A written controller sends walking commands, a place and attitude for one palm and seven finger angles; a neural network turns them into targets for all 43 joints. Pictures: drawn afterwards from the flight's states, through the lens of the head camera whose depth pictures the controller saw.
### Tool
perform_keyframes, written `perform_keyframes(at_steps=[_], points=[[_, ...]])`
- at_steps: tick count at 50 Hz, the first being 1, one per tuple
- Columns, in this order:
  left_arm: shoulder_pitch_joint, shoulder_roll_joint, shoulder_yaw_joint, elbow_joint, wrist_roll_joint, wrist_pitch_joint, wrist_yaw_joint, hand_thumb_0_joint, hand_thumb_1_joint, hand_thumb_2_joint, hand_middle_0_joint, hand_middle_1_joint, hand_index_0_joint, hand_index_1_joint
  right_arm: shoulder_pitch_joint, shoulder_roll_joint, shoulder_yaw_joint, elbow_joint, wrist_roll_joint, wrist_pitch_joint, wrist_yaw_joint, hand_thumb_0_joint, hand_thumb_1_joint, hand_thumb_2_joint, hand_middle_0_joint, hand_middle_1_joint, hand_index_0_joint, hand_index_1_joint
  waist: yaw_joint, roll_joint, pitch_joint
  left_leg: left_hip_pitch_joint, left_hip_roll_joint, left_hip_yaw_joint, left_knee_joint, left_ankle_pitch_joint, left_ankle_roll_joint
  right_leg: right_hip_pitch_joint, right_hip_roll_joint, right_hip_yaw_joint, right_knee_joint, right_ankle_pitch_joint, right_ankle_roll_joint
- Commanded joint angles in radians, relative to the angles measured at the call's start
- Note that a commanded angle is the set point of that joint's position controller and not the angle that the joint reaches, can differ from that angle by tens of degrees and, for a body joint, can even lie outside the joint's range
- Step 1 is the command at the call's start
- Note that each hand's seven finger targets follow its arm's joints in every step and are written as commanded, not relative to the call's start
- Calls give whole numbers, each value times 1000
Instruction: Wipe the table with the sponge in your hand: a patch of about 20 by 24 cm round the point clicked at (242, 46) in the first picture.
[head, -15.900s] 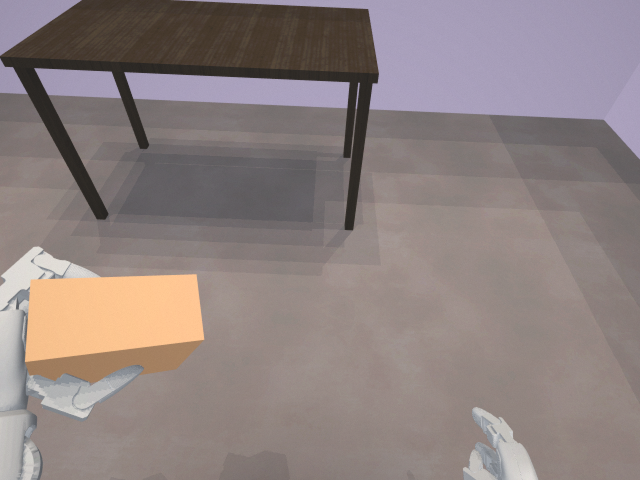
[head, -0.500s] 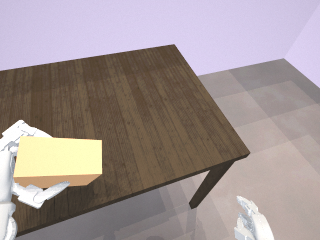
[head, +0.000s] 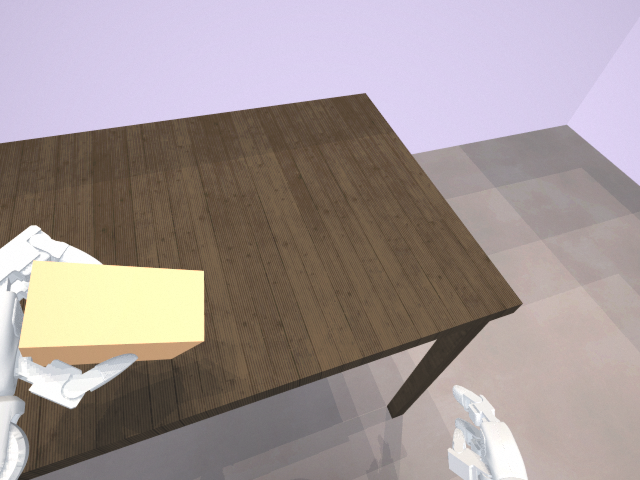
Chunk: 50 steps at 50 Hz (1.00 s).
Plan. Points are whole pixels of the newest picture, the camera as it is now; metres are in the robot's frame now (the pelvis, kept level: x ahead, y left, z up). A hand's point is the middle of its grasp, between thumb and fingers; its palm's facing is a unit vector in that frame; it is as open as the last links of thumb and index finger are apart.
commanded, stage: come to a stop and stand still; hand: left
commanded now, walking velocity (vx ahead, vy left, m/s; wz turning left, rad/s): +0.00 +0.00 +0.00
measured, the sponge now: (141, 319) +0.24 +0.20 +0.12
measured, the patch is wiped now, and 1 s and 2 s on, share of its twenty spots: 0.00 0.00 0.00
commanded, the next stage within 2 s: look again from close up in 0.10 s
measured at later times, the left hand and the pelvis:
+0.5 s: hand (89, 330) +0.21 +0.23 +0.15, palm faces +0.32 -0.86 -0.41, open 10.7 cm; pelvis -0.01 -0.01 +0.00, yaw +0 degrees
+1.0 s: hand (138, 318) +0.22 +0.19 +0.16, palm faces +0.30 -0.87 -0.38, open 10.7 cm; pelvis +0.00 -0.04 +0.00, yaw -1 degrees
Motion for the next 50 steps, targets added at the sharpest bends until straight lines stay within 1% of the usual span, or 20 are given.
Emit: perform_keyframes(at_steps=[1,6,10,11,15,16,20,21,25,26,29,30,31,35,36,40,41,45,46,50], points=[[-61,147,102,-256,-18,-91,23,0,100,1300,-1200,-1600,-1200,-1600,-83,-144,-61,-155,3,-56,-12,0,-900,-900,200,300,200,300,-5,136,-193,57,146,-144,-129,98,-75,62,-34,22,-14,116,-46],[-39,143,105,-214,-18,-96,20,0,100,1300,-1200,-1600,-1200,-1600,-72,-149,-65,-151,5,-57,-15,0,-900,-900,200,300,200,300,-6,121,-161,28,153,-153,-156,8,-74,46,-33,27,-22,75,-43],[-26,191,145,-210,-17,-88,23,0,100,1300,-1200,-1600,-1200,-1600,-86,-154,-71,-154,16,-62,-19,0,-900,-900,200,300,200,300,-6,108,-176,59,143,-143,-138,30,-68,42,-44,49,-33,88,-44],[-27,139,99,-201,-22,-93,15,0,100,1300,-1200,-1600,-1200,-1600,-74,-150,-67,-151,9,-58,-19,0,-900,-900,200,300,200,300,-9,91,-166,37,144,-141,-143,12,-62,42,-42,39,-39,82,-42],[-42,200,144,-229,-19,-86,26,0,100,1300,-1200,-1600,-1200,-1600,-88,-156,-73,-153,18,-66,-22,0,-900,-900,200,300,200,300,-6,124,-173,57,138,-139,-131,23,-60,41,-47,59,-40,88,-47],[-45,147,98,-230,-23,-92,19,0,100,1300,-1200,-1600,-1200,-1600,-80,-150,-69,-150,10,-63,-22,0,-900,-900,200,300,200,300,-9,118,-171,42,139,-135,-131,12,-54,45,-45,48,-45,88,-45],[-41,197,140,-237,-21,-83,27,0,100,1300,-1200,-1600,-1200,-1600,-89,-157,-73,-151,19,-69,-25,0,-900,-900,200,300,200,300,-7,135,-173,62,133,-136,-121,33,-57,40,-48,66,-45,97,-49],[-37,153,104,-224,-27,-87,21,0,100,1300,-1200,-1600,-1200,-1600,-81,-150,-69,-148,11,-65,-26,0,-900,-900,200,300,200,300,-7,114,-169,47,134,-132,-122,27,-50,46,-47,56,-54,103,-47],[-29,181,130,-210,-27,-74,26,0,100,1300,-1200,-1600,-1200,-1600,-88,-155,-74,-149,20,-65,-28,0,-900,-900,200,300,200,300,-9,111,-165,70,129,-132,-113,49,-53,34,-51,75,-61,111,-50],[-33,134,89,-194,-31,-78,19,0,100,1300,-1200,-1600,-1200,-1600,-80,-152,-69,-145,13,-60,-27,0,-900,-900,200,300,200,300,-9,90,-160,58,132,-133,-120,30,-49,31,-47,65,-69,96,-48],[-38,150,97,-192,-33,-71,17,0,100,1300,-1200,-1600,-1200,-1600,-79,-154,-74,-152,18,-62,-28,0,-900,-900,200,300,200,300,-12,74,-154,57,129,-132,-107,33,-43,28,-53,86,-83,105,-50],[-44,174,118,-198,-28,-65,26,0,100,1300,-1200,-1600,-1200,-1600,-94,-156,-74,-150,21,-61,-28,0,-900,-900,200,300,200,300,-9,93,-157,75,128,-130,-114,26,-46,24,-51,88,-78,92,-50],[-58,131,78,-197,-31,-70,20,0,100,1300,-1200,-1600,-1200,-1600,-87,-151,-68,-147,14,-57,-29,0,-900,-900,200,300,200,300,-11,77,-154,67,134,-133,-124,20,-45,23,-43,71,-80,86,-47],[-71,185,124,-221,-35,-58,25,0,100,1300,-1200,-1600,-1200,-1600,-103,-148,-71,-154,19,-57,-32,0,-900,-900,200,300,200,300,-9,97,-175,101,153,-139,-133,39,-52,19,-34,73,-62,90,-44],[-80,138,82,-218,-38,-60,19,0,100,1300,-1200,-1600,-1200,-1600,-96,-142,-68,-152,14,-53,-31,0,-900,-900,200,300,200,300,-11,95,-163,88,161,-134,-136,22,-47,10,-29,63,-66,85,-43],[-81,184,121,-238,-39,-50,22,0,100,1300,-1200,-1600,-1200,-1600,-102,-142,-75,-159,21,-50,-26,0,-900,-900,200,300,200,300,-11,122,-180,102,172,-139,-127,53,-50,15,-26,66,-52,101,-44],[-75,144,89,-236,-44,-54,16,0,100,1300,-1200,-1600,-1200,-1600,-94,-138,-72,-157,16,-46,-25,0,-900,-900,200,300,200,300,-12,113,-180,93,178,-135,-123,58,-44,16,-21,54,-54,108,-43],[-40,185,125,-245,-50,-42,17,0,100,1300,-1200,-1600,-1200,-1600,-102,-137,-78,-170,24,-41,-21,0,-900,-900,200,300,200,300,-13,130,-187,107,184,-129,-104,88,-47,7,-25,63,-48,118,-44],[-42,148,96,-252,-53,-45,11,0,100,1300,-1200,-1600,-1200,-1600,-94,-133,-75,-166,19,-36,-20,0,-900,-900,200,300,200,300,-14,135,-187,96,188,-126,-100,91,-42,10,-20,55,-49,125,-44],[-25,193,134,-253,-62,-31,13,0,100,1300,-1200,-1600,-1200,-1600,-101,-135,-79,-175,26,-29,-22,0,-900,-900,200,300,200,300,-15,126,-190,101,188,-120,-81,98,-43,2,-24,75,-50,130,-47]])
